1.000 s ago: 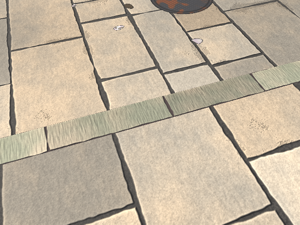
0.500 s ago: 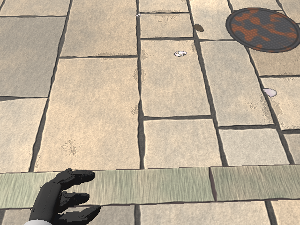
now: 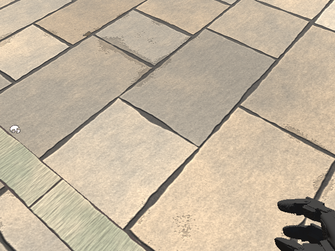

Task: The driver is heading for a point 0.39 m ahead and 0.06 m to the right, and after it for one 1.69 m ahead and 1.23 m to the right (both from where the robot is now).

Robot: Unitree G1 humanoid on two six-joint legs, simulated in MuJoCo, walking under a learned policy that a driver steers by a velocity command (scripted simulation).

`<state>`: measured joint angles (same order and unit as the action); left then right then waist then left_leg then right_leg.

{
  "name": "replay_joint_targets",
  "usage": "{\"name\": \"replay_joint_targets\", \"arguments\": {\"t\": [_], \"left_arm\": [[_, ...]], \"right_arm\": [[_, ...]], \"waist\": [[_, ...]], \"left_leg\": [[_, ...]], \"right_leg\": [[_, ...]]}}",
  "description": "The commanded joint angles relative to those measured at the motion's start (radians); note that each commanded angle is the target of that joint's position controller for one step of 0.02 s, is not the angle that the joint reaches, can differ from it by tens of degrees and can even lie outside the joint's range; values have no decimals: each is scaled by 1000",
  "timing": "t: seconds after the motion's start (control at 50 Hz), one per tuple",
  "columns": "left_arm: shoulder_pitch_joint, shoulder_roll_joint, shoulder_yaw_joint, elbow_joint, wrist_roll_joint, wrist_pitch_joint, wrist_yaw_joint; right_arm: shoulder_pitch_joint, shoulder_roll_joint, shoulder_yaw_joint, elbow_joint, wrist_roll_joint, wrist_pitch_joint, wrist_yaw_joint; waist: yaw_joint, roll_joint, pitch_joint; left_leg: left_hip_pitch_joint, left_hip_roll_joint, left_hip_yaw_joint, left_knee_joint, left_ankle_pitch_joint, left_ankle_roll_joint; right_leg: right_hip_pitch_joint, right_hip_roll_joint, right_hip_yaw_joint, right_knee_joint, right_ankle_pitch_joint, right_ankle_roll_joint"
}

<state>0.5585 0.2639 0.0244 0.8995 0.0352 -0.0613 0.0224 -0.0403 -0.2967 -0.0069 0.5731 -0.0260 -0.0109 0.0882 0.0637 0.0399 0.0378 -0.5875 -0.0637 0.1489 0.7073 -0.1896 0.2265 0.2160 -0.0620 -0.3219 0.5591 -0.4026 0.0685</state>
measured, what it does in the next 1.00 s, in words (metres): goes down: right foot 0.14 m lower, then left foot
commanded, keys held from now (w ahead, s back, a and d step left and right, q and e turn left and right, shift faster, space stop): w+q+shift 0.10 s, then w+shift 0.50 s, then w+e+shift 0.40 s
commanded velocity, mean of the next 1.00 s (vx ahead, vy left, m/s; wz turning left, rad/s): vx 1.00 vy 0.00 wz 0.12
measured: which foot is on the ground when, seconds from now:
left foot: down 0.00-0.50, up 0.52-0.86, down 0.88-1.00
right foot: down 0.00-0.00, up 0.02-0.48, down 0.50-0.90, up 0.92-1.00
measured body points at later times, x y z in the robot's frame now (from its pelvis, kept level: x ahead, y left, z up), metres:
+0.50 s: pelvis +0.48 -0.02 -0.07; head +0.49 -0.02 +0.38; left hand +0.61 +0.28 -0.14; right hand +0.53 -0.31 -0.20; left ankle +0.15 +0.01 -0.67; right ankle +0.63 -0.10 -0.82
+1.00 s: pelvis +0.94 +0.09 -0.10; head +0.96 +0.10 +0.34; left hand +0.90 +0.36 -0.24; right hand +1.15 -0.13 -0.19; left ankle +0.96 +0.20 -0.83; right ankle +0.79 -0.05 -0.72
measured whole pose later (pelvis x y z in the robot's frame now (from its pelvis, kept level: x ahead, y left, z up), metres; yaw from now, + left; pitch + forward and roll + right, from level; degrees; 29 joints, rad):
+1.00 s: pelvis +0.94 +0.09 -0.10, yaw +4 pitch +2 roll +1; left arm 0.41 0.28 0.07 0.89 0.00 -0.04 -0.01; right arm 0.09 -0.23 -0.01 0.75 -0.06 -0.10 -0.01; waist 0.06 -0.04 0.01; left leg -0.37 0.02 0.09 0.59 -0.24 0.02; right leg -0.33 0.01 0.03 1.26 -0.32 -0.11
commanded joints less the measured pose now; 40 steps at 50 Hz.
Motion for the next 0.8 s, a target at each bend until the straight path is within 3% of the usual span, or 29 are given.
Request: {"name": "replay_joint_targets", "arguments": {"t": [0.02, 0.04, 0.06, 0.08, 0.1, 0.14, 0.16, 0.2, 0.22, 0.24, 0.3, 0.36, 0.4, 0.44, 0.46, 0.48, 0.5, 0.52, 0.54, 0.56, 0.58, 0.6, 0.62, 0.64, 0.66, 0.7, 0.72, 0.76, 0.8], "left_arm": [[-146, 147, 42, -166, 27, 3, -11], [-170, 170, 40, -289, 0, -19, -12], [-276, 205, 38, -305, -3, -47, -14], [-285, 197, 31, -300, -9, -60, -15], [-301, 188, 27, -291, 3, -52, -11], [-217, 180, 31, -245, 34, 3, -3], [-240, 164, 27, -256, 42, 22, -10], [-342, 83, 1, -293, 25, 25, -27], [-418, 89, 7, -323, 5, 15, -34], [-404, 77, 1, -319, 12, 8, -47], [-388, 90, 5, -293, -4, 5, -66], [-567, 118, 12, -356, -5, 3, -64], [-606, 130, 20, -362, -12, -14, -55], [-500, 137, 34, -306, -25, -18, -41], [-362, 166, 52, -256, -29, -14, -33], [-162, 206, 76, -178, -20, -10, -25], [41, 227, 92, -112, 1, -6, -21], [182, 243, 89, -68, 24, -3, -32], [206, 264, 95, -73, 33, 3, -52], [117, 270, 111, -78, 11, 12, -44], [-7, 102, 70, -109, 14, 10, -35], [-50, 152, 76, -84, 21, -6, -24], [-16, 135, 59, -53, 24, -24, -28], [16, 92, 44, -4, -5, -46, -27], [-38, 74, 32, 12, -19, -60, -27], [-124, 108, 41, -12, -23, -66, -19], [-138, 104, 44, -20, -28, -64, -23], [-118, 152, 63, -23, -53, -68, -34], [-54, 145, 63, -4, -61, -59, -43]], "right_arm": [[416, -264, -120, 112, 34, 10, -59], [393, -328, -129, 51, 7, 26, -61], [438, -281, -130, 55, 11, 25, -78], [408, -243, -124, 89, 17, 13, -87], [385, -219, -117, 110, 17, -6, -91], [317, -153, -86, 107, 10, -42, -94], [324, -150, -81, 114, 10, -52, -90], [354, -160, -86, 149, -8, -78, -79], [379, -142, -86, 185, 17, -89, -84], [352, -126, -80, 202, 33, -99, -87], [385, -111, -64, 210, 42, -99, -89], [495, -132, -66, 235, -5, -79, -109], [534, -140, -66, 243, -35, -65, -131], [537, -148, -60, 257, -37, -56, -147], [516, -164, -60, 258, -36, -55, -145], [503, -173, -64, 259, -20, -49, -141], [448, -150, -64, 260, 7, -50, -133], [407, -36, -43, 230, 17, -77, -124], [514, -22, -29, 185, 69, -99, -144], [437, -56, -13, 172, 58, -105, -153], [258, -113, -22, 184, 15, -100, -134], [221, -87, -19, 167, 1, -97, -110], [187, -73, -11, 153, -35, -88, -94], [112, -28, -4, 116, -63, -74, -78], [51, 7, 12, 68, -49, -65, -64], [-12, 8, 37, 20, -35, -70, -42], [16, 18, 43, 34, -32, -77, -34], [0, 11, 42, 47, -8, -80, -29], [-58, -21, 30, 43, -5, -77, -44]], "waist": [[-203, 159, -167], [-174, 162, -328], [-211, -23, -267], [-153, -76, -121], [-102, -126, -48], [-12, -169, -24], [-9, -154, -11], [-38, -78, 13], [-45, -83, 29], [-34, -53, -1], [-68, -8, -46], [-163, -15, 55], [-197, -5, 119], [-159, -26, 79], [-97, -29, 23], [-9, -58, -52], [110, -119, -114], [127, -348, -180], [58, -508, -337], [81, -426, -390], [79, -32, -157], [46, -93, -77], [18, -5, -20], [-13, 20, 38], [-83, 2, 92], [-99, -111, 142], [-110, -100, 99], [-98, -86, 73], [-61, -42, 63]], "left_leg": [[845, 144, -411, -60, -85, 113], [1071, 300, -935, -265, -192, 309], [985, 326, -977, -388, -168, 278], [803, 303, -902, -420, -99, 245], [644, 255, -823, -415, -1, 217], [420, 194, -652, -397, 97, 178], [334, 170, -610, -413, 140, 162], [226, 101, -494, -429, 304, 121], [187, 54, -450, -405, 231, 65], [161, 16, -414, -361, 152, 27], [158, 22, -414, -287, 57, 2], [365, 77, -481, -192, 74, 13], [550, 94, -514, -138, 146, 8], [663, 91, -483, -13, 356, -8], [694, 89, -479, 121, 492, -7], [656, 84, -452, 350, 573, -16], [446, 24, -380, 739, 478, -43], [-21, -120, -319, 1191, -493, -75], [-327, -132, -316, 1400, -529, -111], [-513, -80, -264, 1345, -396, -109], [-440, 31, -251, 1101, -233, -103], [-397, 34, -272, 1085, -212, -99], [-359, 83, -286, 982, -230, -98], [-371, 130, -286, 936, -221, -108], [-354, 161, -245, 718, -174, -141], [-128, 178, -196, 314, 32, -179], [39, 171, -190, 178, 196, -187], [251, 117, -133, 31, 288, -191], [233, 84, -100, -82, 275, -183]], "right_leg": [[-750, 5, 87, 925, -4, -57], [-1084, 102, 294, 1120, -112, -15], [-1133, 38, 407, 1010, 7, -17], [-1086, -8, 415, 859, 56, -26], [-1003, -38, 414, 761, 29, -21], [-826, -66, 411, 590, -55, 1], [-766, -60, 382, 492, -120, 6], [-711, -42, 320, 386, 218, -11], [-704, -49, 356, 244, 469, -27], [-614, -47, 362, 143, 683, -46], [-496, -11, 351, 95, 903, -85], [-721, -16, 362, 27, 731, -95], [-840, -42, 376, -117, 657, -90], [-733, -58, 379, -243, 669, -106], [-620, -42, 365, -250, 649, -118], [-434, -14, 331, -233, 577, -129], [-155, -23, 333, -191, 521, -168], [214, -152, 431, 116, 733, -191], [461, -324, 802, 145, 828, -312], [453, -407, 1080, -125, 159, -422], [130, -287, 905, -278, 27, -327], [-48, -318, 915, -266, 67, -362], [-182, -293, 920, -259, 153, -364], [-288, -265, 888, -261, 163, -342], [-410, -188, 804, -338, 124, -297], [-628, -89, 666, -476, 274, -285], [-679, -50, 585, -467, 389, -271], [-673, -72, 563, -530, 595, -277], [-457, -76, 550, -495, 760, -266]]}}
